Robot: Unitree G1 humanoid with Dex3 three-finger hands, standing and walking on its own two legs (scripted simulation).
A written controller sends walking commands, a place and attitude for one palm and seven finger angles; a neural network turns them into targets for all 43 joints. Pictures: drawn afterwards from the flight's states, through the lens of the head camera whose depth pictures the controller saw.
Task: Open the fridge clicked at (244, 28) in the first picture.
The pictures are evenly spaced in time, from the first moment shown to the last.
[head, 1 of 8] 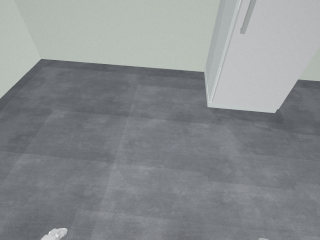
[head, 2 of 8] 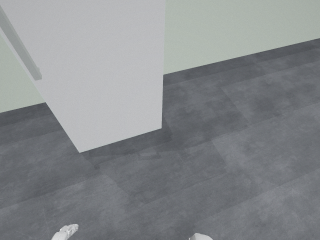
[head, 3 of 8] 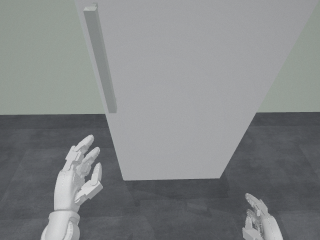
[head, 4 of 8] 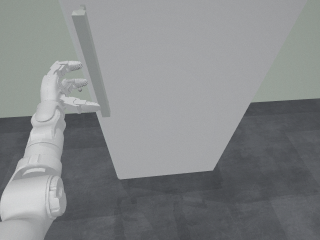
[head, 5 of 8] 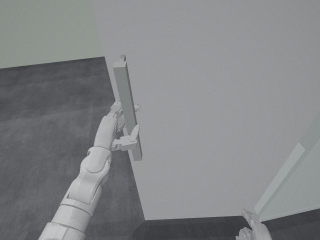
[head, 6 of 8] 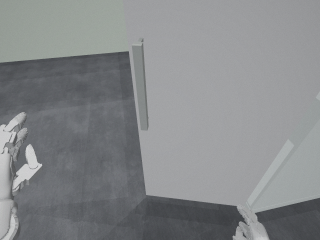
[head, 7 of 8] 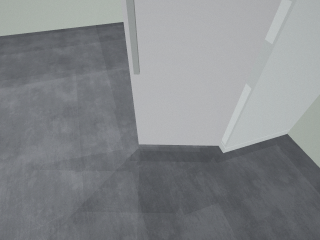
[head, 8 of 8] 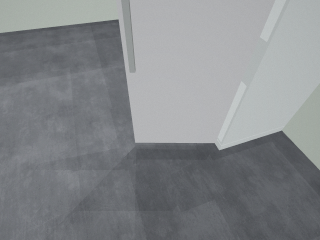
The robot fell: no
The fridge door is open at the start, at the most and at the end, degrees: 0 81 71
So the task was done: yes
